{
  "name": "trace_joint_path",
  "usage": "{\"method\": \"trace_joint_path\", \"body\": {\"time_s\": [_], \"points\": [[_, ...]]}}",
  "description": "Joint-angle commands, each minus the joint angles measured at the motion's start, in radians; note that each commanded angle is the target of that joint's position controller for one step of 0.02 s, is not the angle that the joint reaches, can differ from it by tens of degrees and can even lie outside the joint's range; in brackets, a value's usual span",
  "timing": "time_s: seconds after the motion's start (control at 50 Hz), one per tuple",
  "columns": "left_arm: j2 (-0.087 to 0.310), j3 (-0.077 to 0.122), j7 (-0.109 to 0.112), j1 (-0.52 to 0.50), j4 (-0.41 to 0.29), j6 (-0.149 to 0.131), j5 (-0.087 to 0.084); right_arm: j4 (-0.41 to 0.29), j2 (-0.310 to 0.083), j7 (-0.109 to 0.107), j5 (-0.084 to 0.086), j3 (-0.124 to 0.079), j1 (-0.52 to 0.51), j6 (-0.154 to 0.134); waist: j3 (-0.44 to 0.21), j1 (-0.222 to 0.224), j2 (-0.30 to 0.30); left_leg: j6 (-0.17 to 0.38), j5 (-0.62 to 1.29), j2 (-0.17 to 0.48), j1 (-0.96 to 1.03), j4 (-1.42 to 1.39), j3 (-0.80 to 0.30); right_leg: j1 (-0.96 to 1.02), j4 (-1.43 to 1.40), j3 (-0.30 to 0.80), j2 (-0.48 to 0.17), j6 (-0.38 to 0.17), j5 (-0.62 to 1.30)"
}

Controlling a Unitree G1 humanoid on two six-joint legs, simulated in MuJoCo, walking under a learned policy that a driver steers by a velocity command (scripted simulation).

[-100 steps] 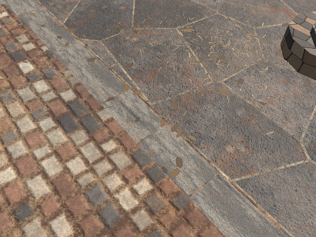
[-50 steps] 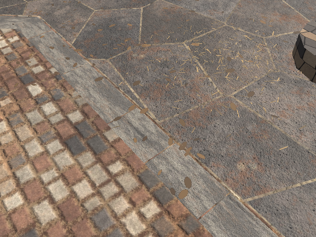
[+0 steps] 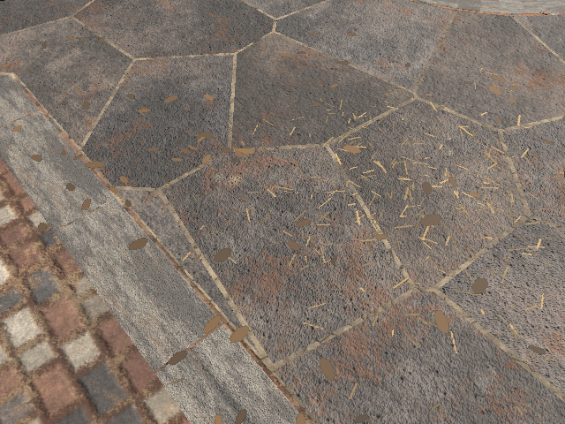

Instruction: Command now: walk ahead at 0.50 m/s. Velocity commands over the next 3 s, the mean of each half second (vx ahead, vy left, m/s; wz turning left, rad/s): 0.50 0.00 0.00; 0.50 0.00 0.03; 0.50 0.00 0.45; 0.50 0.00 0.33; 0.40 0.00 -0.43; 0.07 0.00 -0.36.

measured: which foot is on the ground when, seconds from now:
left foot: up 0.00-0.32, down 0.34-0.92, up 0.94-1.00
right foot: down 0.00-0.36, up 0.38-0.88, down 0.90-1.00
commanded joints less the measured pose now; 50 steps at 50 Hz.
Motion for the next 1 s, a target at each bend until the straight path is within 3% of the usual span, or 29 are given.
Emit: {"method": "trace_joint_path", "body": {"time_s": [0.02,0.12,0.2,0.24,0.28,0.3,0.32,0.34,0.36,0.38,0.4,0.42,0.44,0.46,0.48,0.52,0.58,0.68,0.78,0.84,0.86,0.88,0.9,0.92,0.94,0.96,0.98,1.0], "points": [[0.096,0.012,0.003,0.054,-0.02,-0.025,-0.004,-0.036,-0.028,0.012,-0.007,-0.007,0.042,0.019,0.012,-0.031,-0.079,-0.028,0.09,0.044,-0.093,-0.052,0.012,0.009,-0.228,0.221,-0.266,-0.115,0.181],[0.091,0.003,0.002,0.136,-0.003,-0.021,-0.004,-0.109,-0.022,0.015,0.007,0.004,-0.172,0.016,0.044,0.019,-0.085,-0.05,0.248,0.036,-0.137,-0.325,0.061,0.072,-0.238,0.155,-0.233,-0.096,0.284],[0.101,0.002,0.01,0.211,0.023,-0.018,0.003,-0.148,-0.027,0.012,0.011,0.009,-0.279,0.01,0.053,0.056,-0.095,-0.027,0.267,0.004,-0.135,-0.462,0.086,0.195,-0.211,0.145,-0.263,-0.096,0.359],[0.109,0.004,0.017,0.22,0.033,-0.013,0.009,-0.164,-0.041,0.01,0.01,0.006,-0.3,0.005,0.059,0.052,-0.097,-0.004,0.22,-0.005,-0.137,-0.503,0.082,0.264,-0.177,0.148,-0.292,-0.094,0.423],[0.122,0.009,0.024,0.196,0.033,-0.01,0.013,-0.161,-0.053,0.006,0.01,-0.001,-0.261,-0.005,0.041,0.02,-0.101,0.028,0.145,-0.036,-0.055,-0.548,0.093,0.296,-0.1,0.131,-0.303,-0.077,0.589],[0.132,0.011,0.025,0.18,0.033,-0.009,0.015,-0.14,-0.065,0.0,0.009,-0.009,-0.189,-0.01,0.004,-0.013,-0.108,0.046,0.108,-0.068,0.044,-0.569,0.106,0.295,-0.013,0.118,-0.298,-0.063,0.722],[0.136,0.012,0.024,0.162,0.031,-0.004,0.012,-0.092,-0.078,-0.008,0.005,-0.021,-0.049,-0.018,-0.067,-0.074,-0.089,0.067,0.131,-0.102,0.208,-0.631,0.125,0.274,0.15,0.091,-0.27,-0.046,0.782],[0.12,0.006,0.022,0.157,0.019,-0.003,0.006,-0.037,-0.122,-0.018,-0.012,-0.039,0.127,-0.029,-0.17,-0.136,-0.054,0.101,0.145,-0.04,0.463,-0.642,0.059,0.131,0.369,0.063,-0.226,-0.027,0.627],[0.028,-0.015,0.01,0.242,-0.016,-0.003,-0.035,-0.022,-0.238,-0.026,-0.037,-0.069,0.264,-0.033,-0.327,-0.129,0.141,0.214,0.045,0.265,0.796,-0.675,-0.366,-0.213,0.757,-0.001,-0.095,0.022,0.153],[0.071,0.001,0.008,0.251,-0.005,-0.004,-0.023,-0.019,-0.236,-0.014,-0.005,-0.071,0.236,-0.017,-0.369,-0.112,0.165,0.27,0.029,0.355,0.816,-0.825,-0.676,-0.383,0.949,0.104,0.007,0.02,-0.362],[0.105,0.014,0.009,0.157,-0.026,0.002,-0.006,-0.035,-0.193,-0.011,0.015,-0.06,0.112,-0.011,-0.198,-0.063,0.063,0.236,-0.043,0.31,0.673,-0.837,-0.525,-0.458,0.991,0.16,-0.07,0.008,-0.279],[0.091,0.011,0.003,0.091,-0.045,-0.004,-0.001,-0.05,-0.121,-0.007,0.018,-0.04,0.032,-0.016,-0.095,-0.044,0.007,0.209,-0.008,0.272,0.525,-0.875,-0.404,-0.454,0.94,0.157,-0.108,0.007,-0.194],[0.07,0.01,0.0,0.07,-0.045,0.0,0.001,-0.046,-0.08,-0.007,0.016,-0.028,0.0,-0.023,-0.038,-0.014,0.001,0.169,0.053,0.22,0.427,-0.91,-0.307,-0.417,0.874,0.151,-0.141,0.008,-0.147],[0.057,0.009,-0.004,0.08,-0.044,0.013,0.017,-0.032,-0.051,-0.01,0.02,-0.018,-0.004,-0.03,-0.015,0.015,0.022,0.139,0.112,0.178,0.356,-0.932,-0.233,-0.367,0.824,0.148,-0.16,0.018,-0.123],[0.039,0.006,-0.01,0.101,-0.035,0.026,0.024,-0.021,-0.04,-0.012,0.019,-0.013,0.01,-0.037,-0.02,0.029,0.035,0.129,0.157,0.158,0.326,-0.944,-0.188,-0.328,0.801,0.14,-0.164,0.027,-0.11],[0.03,0.007,-0.019,0.085,-0.041,0.042,0.027,0.005,-0.059,-0.015,0.023,-0.016,0.069,-0.051,-0.019,0.039,0.027,0.137,0.261,0.141,0.325,-0.958,-0.139,-0.34,0.773,0.119,-0.167,0.044,-0.081],[0.04,0.007,-0.024,-0.041,-0.086,0.053,0.026,0.024,-0.081,-0.016,0.024,-0.018,0.126,-0.055,0.018,0.023,0.021,0.139,0.296,0.127,0.356,-0.993,-0.095,-0.449,0.68,0.094,-0.19,0.071,0.016],[0.027,-0.006,-0.028,-0.235,-0.153,0.048,0.012,0.046,-0.073,-0.018,0.024,-0.009,0.209,-0.051,0.045,-0.023,0.026,0.121,0.418,0.098,0.426,-0.993,-0.034,-0.479,0.425,0.048,-0.172,0.09,0.147],[0.033,-0.013,-0.024,-0.349,-0.199,0.039,0.01,0.08,-0.08,-0.03,0.013,-0.008,0.283,-0.046,0.06,-0.056,0.037,0.131,0.54,0.137,0.573,-0.946,-0.021,-0.472,0.274,0.021,-0.135,0.055,0.134],[0.052,-0.005,-0.018,-0.309,-0.201,0.026,0.009,0.084,-0.097,-0.038,0.006,-0.013,0.254,-0.042,0.041,-0.015,0.045,0.115,0.77,0.158,0.624,-0.845,-0.003,-0.37,0.211,0.009,-0.094,0.008,0.029],[0.065,0.003,-0.012,-0.233,-0.179,0.021,0.009,0.084,-0.107,-0.04,0.005,-0.016,0.239,-0.04,0.001,0.018,0.053,0.103,0.903,0.154,0.624,-0.756,0.007,-0.269,0.192,-0.003,-0.061,-0.011,-0.006],[0.08,0.015,-0.004,-0.091,-0.131,0.012,0.013,0.083,-0.112,-0.038,0.008,-0.017,0.221,-0.036,-0.07,0.08,0.034,0.086,0.95,0.127,0.601,-0.594,0.032,-0.105,0.129,-0.019,-0.029,-0.034,0.021],[0.127,0.034,0.007,0.081,-0.082,0.001,0.032,0.07,-0.092,-0.034,0.019,-0.009,0.216,-0.036,-0.168,0.141,-0.001,0.069,0.764,0.089,0.431,-0.373,0.045,0.166,0.113,0.071,-0.112,-0.071,0.038],[0.245,0.065,0.015,0.215,-0.072,-0.002,0.059,0.033,0.004,-0.021,0.061,0.014,0.298,-0.036,-0.333,0.134,-0.198,0.02,0.243,-0.047,0.079,0.019,0.107,0.504,0.076,0.505,-0.434,-0.183,-0.065],[0.232,0.065,0.004,0.169,-0.078,0.015,0.027,0.047,-0.055,-0.025,0.05,-0.007,0.299,-0.031,-0.365,0.116,-0.179,0.028,-0.239,-0.135,-0.06,0.204,0.001,0.482,-0.06,0.761,-0.521,-0.223,-0.099],[0.181,0.05,0.001,0.046,-0.095,0.02,0.006,0.027,-0.085,-0.027,0.033,-0.02,0.208,-0.024,-0.19,0.067,-0.092,0.038,-0.152,-0.06,-0.116,0.222,-0.05,0.321,-0.083,0.596,-0.474,-0.18,-0.173],[0.11,0.031,-0.002,-0.035,-0.109,0.013,0.005,0.015,-0.066,-0.021,0.029,-0.016,0.156,-0.027,-0.083,0.045,-0.059,0.039,-0.072,-0.021,-0.103,0.166,-0.049,0.17,-0.136,0.47,-0.433,-0.143,-0.154],[0.07,0.019,-0.001,-0.064,-0.105,0.005,0.007,0.018,-0.045,-0.018,0.025,-0.017,0.145,-0.02,-0.023,0.018,-0.062,0.039,-0.031,0.007,-0.068,0.108,-0.045,0.076,-0.172,0.365,-0.385,-0.094,-0.103]]}}
Next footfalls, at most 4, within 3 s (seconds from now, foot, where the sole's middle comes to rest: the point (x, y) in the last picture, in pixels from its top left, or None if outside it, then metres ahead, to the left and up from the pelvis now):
0.34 left None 0.36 0.12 -0.78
0.90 right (324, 353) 0.66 -0.05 -0.78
1.46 left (249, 270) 0.91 0.14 -0.78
2.00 right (253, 177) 1.28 0.14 -0.78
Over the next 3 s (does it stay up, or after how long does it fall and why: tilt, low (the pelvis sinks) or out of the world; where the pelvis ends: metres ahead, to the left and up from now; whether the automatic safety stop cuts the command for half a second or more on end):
stays up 1.35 0.25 -0.01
